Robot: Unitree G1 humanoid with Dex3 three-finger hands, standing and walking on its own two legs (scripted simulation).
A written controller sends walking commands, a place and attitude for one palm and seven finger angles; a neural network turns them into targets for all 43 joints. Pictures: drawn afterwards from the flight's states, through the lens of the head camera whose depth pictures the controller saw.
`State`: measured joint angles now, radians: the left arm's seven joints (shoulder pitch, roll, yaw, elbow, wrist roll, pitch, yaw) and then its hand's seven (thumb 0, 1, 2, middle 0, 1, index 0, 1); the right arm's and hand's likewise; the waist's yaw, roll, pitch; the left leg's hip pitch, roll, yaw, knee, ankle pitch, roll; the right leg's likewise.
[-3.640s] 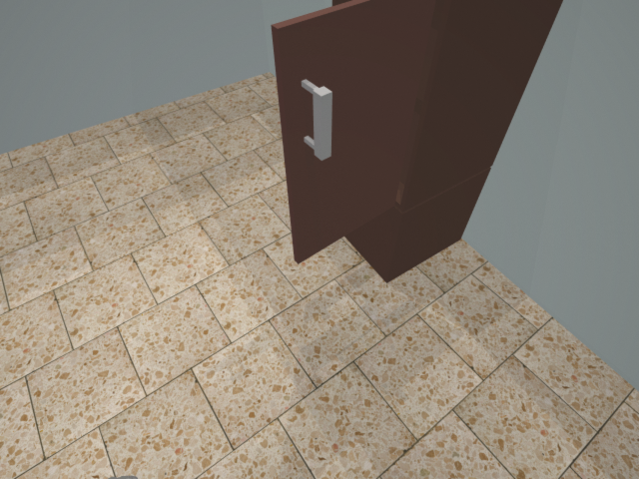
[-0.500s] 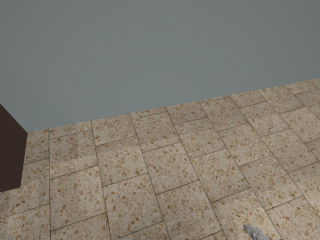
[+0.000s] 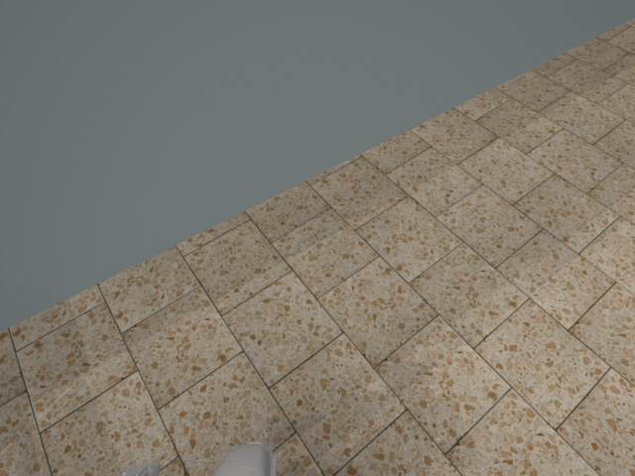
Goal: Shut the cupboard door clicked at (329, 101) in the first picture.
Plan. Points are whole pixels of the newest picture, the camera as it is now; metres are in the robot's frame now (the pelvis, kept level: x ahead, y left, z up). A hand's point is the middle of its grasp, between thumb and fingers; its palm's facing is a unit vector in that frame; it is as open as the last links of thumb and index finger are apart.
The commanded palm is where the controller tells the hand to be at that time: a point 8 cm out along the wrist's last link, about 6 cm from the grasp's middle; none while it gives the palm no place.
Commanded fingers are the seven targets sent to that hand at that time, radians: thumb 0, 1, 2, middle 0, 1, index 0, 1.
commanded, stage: walk around to get in front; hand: left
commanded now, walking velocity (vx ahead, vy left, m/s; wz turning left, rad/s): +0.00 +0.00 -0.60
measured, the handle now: out of the picture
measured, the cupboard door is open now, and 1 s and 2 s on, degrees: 94 94 94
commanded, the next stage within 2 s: walk to a spot facing it in 1.60 s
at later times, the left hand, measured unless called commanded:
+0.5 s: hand (230, 434) +0.18 +0.15 -0.16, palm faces -0.28 -0.92 -0.28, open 7.4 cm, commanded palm none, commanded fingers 0.00 0.90 0.90 -0.20 -0.30 -0.20 -0.30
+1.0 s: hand (274, 373) +0.28 +0.10 -0.17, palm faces -0.53 -0.83 -0.17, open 7.4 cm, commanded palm none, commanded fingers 0.00 0.90 0.90 -0.20 -0.30 -0.20 -0.30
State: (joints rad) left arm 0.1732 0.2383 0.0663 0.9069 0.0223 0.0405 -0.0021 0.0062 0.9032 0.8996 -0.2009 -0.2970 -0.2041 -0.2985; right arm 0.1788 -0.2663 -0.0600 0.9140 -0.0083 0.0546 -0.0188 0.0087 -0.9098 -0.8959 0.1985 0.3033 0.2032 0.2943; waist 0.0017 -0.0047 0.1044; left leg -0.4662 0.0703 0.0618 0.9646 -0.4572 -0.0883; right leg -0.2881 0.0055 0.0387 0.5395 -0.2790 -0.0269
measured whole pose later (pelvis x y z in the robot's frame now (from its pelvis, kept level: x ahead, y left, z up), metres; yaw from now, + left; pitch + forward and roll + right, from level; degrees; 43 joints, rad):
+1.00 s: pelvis +0.13 -0.06 +0.00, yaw -36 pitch +1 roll -1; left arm 0.25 0.27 0.10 0.98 0.04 0.03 -0.06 0.01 0.91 0.90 -0.20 -0.30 -0.20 -0.30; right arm 0.23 -0.18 -0.01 0.87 -0.04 -0.06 -0.01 0.00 -0.91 -0.90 0.20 0.30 0.21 0.29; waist 0.03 -0.05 0.04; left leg -0.23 0.09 0.13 0.49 -0.28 -0.01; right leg -0.52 -0.03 -0.02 1.15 -0.36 0.01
